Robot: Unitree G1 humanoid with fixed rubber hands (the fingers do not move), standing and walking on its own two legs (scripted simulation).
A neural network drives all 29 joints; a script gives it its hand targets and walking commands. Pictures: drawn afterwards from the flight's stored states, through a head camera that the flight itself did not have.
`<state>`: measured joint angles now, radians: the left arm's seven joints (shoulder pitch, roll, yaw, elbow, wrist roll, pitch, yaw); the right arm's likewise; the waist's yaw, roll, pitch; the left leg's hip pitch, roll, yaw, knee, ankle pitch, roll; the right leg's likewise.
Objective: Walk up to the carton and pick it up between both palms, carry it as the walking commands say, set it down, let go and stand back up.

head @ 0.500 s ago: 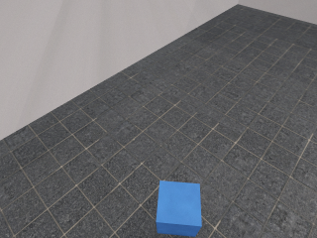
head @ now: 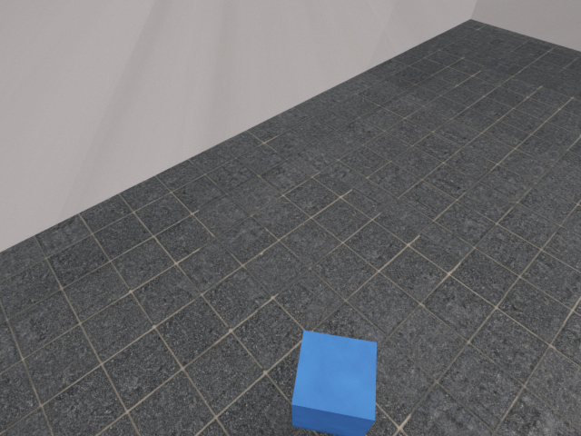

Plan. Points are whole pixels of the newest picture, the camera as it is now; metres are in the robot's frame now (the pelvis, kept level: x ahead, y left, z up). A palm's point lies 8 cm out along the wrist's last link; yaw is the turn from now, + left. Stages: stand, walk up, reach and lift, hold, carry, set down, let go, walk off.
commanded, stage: walk up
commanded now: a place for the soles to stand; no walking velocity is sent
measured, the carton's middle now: (332, 386) +0.39 -0.08 -0.64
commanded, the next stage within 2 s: reach and lift in 0.90 s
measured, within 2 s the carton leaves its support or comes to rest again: neither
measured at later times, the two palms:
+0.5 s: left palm out of the picture +0.03 +0.27 -0.14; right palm out of the picture +0.07 -0.27 -0.12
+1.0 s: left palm out of the picture +0.06 +0.27 -0.13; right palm out of the picture +0.10 -0.27 -0.12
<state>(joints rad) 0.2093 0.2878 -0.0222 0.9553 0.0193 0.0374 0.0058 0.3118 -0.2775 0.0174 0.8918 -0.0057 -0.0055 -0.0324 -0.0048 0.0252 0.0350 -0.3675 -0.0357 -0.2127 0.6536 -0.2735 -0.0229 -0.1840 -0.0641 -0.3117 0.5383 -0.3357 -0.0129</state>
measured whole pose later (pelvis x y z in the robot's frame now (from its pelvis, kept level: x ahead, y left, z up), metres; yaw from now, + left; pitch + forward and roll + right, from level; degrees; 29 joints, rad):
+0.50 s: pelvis -0.01 +0.00 -0.01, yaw +3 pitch -2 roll -3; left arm 0.21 0.30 -0.02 0.95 0.01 0.07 0.00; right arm 0.25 -0.30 0.01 0.86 -0.02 0.01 -0.05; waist 0.00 0.04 0.07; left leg -0.40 -0.02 -0.17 0.73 -0.30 0.01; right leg -0.19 -0.07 -0.34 0.62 -0.38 -0.02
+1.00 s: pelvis -0.02 -0.01 -0.01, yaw -2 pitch +2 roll -1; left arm 0.22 0.30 0.03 0.69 -0.01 0.23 0.00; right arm 0.14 -0.28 0.01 0.74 -0.01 0.20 0.00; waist 0.04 -0.01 0.06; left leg -0.48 0.01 -0.05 0.73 -0.28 -0.02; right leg -0.37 -0.04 -0.18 0.73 -0.38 -0.03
